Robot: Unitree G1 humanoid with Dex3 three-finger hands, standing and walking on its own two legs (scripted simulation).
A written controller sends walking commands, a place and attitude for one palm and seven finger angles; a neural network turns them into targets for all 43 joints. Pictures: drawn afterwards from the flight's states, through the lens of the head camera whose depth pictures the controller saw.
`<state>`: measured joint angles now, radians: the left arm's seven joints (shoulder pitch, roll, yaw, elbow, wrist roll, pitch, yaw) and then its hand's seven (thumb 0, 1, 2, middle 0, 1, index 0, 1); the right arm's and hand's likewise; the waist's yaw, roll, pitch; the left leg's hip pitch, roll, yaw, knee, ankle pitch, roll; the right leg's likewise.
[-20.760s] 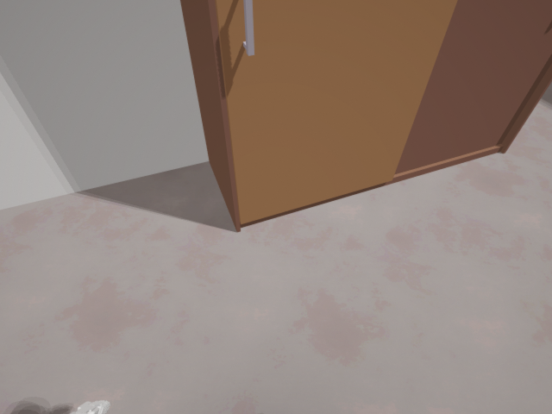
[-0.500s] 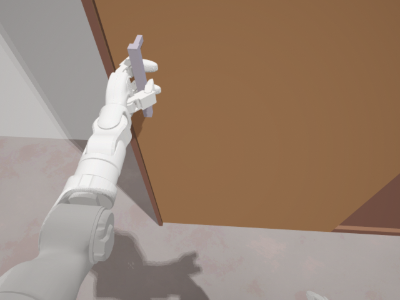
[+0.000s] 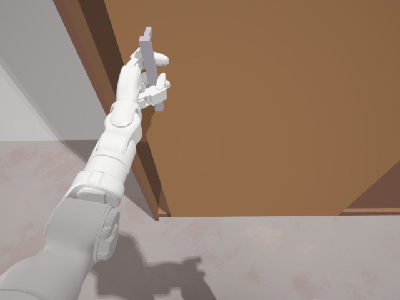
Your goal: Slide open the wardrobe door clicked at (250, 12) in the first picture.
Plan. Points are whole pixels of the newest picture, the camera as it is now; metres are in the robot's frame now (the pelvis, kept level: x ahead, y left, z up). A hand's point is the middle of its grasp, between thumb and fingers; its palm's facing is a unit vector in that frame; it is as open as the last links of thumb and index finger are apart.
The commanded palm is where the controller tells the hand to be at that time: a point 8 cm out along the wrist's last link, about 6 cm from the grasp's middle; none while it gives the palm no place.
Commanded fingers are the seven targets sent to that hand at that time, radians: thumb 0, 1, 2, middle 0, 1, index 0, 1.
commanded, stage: step sideways, sliding the door along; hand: left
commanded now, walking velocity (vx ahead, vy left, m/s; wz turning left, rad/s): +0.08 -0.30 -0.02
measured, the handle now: (154, 72) +0.53 +0.10 +0.17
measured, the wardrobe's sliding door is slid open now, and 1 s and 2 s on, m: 0.07 0.25 0.67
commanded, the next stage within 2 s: none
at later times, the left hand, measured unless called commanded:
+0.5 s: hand (193, 89) +0.48 +0.02 +0.16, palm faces +0.04 -0.99 -0.10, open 5.7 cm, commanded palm +0.46 +0.05 +0.17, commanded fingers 0.00 0.90 0.90 -0.45 -1.40 -0.45 -1.40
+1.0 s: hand (258, 88) +0.48 -0.11 +0.16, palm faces +0.23 -0.97 -0.08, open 6.0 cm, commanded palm +0.45 -0.13 +0.16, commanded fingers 0.00 0.90 0.90 -0.45 -1.40 -0.45 -1.40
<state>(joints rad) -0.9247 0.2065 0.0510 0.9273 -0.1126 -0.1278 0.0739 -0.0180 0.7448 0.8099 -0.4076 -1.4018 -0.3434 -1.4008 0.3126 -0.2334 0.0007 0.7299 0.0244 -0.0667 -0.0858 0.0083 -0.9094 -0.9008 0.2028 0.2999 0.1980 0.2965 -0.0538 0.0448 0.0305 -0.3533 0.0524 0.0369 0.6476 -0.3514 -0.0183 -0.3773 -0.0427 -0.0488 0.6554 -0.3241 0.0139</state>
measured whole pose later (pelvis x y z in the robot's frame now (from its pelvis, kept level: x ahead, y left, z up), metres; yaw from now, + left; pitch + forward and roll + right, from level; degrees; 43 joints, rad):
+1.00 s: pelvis +0.05 -0.30 +0.00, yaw +7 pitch -1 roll -1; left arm -0.75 0.18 0.01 0.32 -0.10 -0.07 0.13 0.00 0.81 0.86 -0.40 -1.40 -0.18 -1.40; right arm 0.12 -0.23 -0.05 0.62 0.04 -0.10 0.00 0.01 -0.91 -0.90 0.20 0.30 0.19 0.30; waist 0.12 0.05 0.30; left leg -0.25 0.21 0.06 0.62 -0.33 -0.12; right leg -0.47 -0.02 -0.05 0.91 -0.42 0.00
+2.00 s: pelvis +0.03 -0.67 +0.01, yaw -1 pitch -1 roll +1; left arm -0.65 0.25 0.14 0.45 -0.08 -0.11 0.09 0.01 0.78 0.82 -0.45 -1.40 -0.22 -1.39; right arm 0.16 -0.23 -0.05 0.67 0.00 -0.06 -0.05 0.01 -0.91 -0.90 0.20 0.30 0.19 0.30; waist 0.00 0.01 0.19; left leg -0.19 0.11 0.12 0.54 -0.31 -0.03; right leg -0.63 0.11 0.03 1.20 -0.34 0.04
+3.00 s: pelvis +0.14 -0.92 +0.02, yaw +2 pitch +1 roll +1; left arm -0.44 0.52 0.52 0.63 -0.02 -0.12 0.17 -0.06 0.64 0.90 -0.38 -1.32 -0.23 -1.32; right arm 0.18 -0.34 -0.02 0.64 0.06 -0.06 -0.09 0.01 -0.91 -0.90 0.20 0.30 0.20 0.30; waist 0.01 0.02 0.07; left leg -0.31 0.01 0.06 0.55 -0.15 -0.03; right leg -0.22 0.03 -0.04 0.48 -0.28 -0.06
